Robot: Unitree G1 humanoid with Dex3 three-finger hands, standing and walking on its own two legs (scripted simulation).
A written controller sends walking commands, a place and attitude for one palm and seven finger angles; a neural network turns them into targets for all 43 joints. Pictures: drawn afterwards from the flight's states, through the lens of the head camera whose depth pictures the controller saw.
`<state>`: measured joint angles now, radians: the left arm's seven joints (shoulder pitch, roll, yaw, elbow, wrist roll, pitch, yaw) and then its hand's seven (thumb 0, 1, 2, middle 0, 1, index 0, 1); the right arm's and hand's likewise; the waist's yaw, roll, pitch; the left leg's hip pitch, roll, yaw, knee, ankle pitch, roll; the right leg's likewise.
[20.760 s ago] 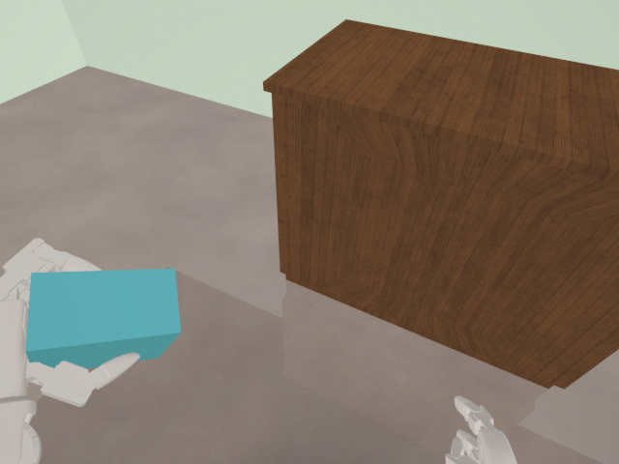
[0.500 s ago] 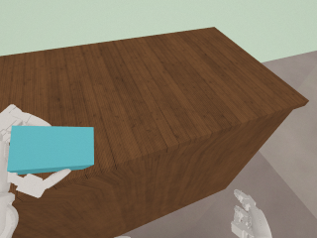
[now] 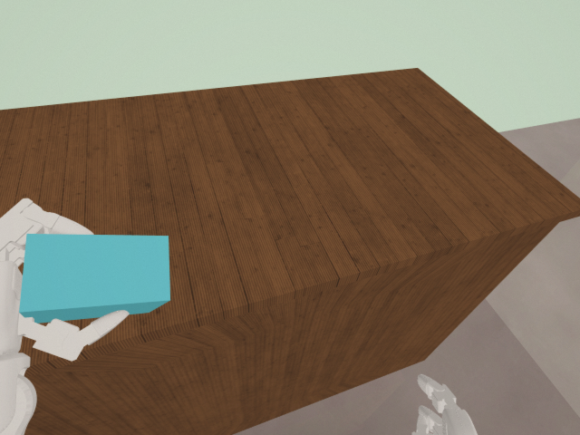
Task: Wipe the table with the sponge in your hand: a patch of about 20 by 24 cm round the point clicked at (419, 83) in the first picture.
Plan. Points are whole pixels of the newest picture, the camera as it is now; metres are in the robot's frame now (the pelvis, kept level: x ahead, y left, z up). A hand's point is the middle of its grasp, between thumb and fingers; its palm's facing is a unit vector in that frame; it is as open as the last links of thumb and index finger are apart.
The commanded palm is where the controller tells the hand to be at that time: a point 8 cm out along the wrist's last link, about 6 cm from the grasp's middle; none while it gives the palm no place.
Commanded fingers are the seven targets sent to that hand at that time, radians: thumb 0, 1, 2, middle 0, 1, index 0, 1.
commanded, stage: come to a stop and stand still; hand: left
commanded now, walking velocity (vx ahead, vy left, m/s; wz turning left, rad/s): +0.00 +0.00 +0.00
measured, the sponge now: (118, 279) +0.23 +0.21 +0.15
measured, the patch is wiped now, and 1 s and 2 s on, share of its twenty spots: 0.00 0.00 0.00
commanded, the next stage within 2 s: look again from close up in 0.56 s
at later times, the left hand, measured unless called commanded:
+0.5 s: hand (96, 247) +0.25 +0.24 +0.17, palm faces +0.40 -0.84 -0.35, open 10.7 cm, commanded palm +0.20 +0.27 +0.18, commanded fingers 0.00 0.10 1.30 -1.20 -1.60 -1.20 -1.60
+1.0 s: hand (101, 245) +0.26 +0.24 +0.16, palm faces +0.42 -0.84 -0.35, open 10.7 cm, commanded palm +0.20 +0.27 +0.18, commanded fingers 0.00 0.10 1.30 -1.20 -1.60 -1.20 -1.60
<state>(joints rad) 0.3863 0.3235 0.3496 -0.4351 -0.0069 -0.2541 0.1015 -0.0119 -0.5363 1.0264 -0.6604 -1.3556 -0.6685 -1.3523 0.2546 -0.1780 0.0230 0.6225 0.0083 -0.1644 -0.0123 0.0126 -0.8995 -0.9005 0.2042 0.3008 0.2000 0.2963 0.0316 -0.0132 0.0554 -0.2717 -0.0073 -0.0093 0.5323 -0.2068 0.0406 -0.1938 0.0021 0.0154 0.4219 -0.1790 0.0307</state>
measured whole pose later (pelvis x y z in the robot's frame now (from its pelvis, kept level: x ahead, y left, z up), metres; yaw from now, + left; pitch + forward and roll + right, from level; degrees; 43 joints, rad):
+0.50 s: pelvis +0.04 -0.01 +0.00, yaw +0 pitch -2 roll -1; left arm 0.43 0.35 0.36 -0.49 -0.03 -0.21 0.12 -0.01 -0.54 1.03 -0.66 -1.35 -0.67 -1.35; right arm 0.18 -0.19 0.01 0.58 0.02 -0.11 -0.02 0.01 -0.90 -0.90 0.20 0.30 0.20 0.30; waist 0.03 -0.02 0.08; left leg -0.22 -0.01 -0.01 0.48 -0.23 0.03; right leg -0.15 0.00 0.02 0.39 -0.21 0.03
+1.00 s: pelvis +0.04 -0.01 +0.01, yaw +0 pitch -2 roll -1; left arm 0.43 0.33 0.36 -0.49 -0.04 -0.18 0.14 -0.01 -0.54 1.03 -0.66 -1.35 -0.67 -1.35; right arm 0.19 -0.19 0.01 0.59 0.02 -0.08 -0.04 0.01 -0.90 -0.90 0.20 0.30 0.20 0.30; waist 0.02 -0.01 0.07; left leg -0.21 -0.01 -0.01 0.46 -0.23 0.03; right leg -0.14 0.00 0.02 0.37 -0.20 0.03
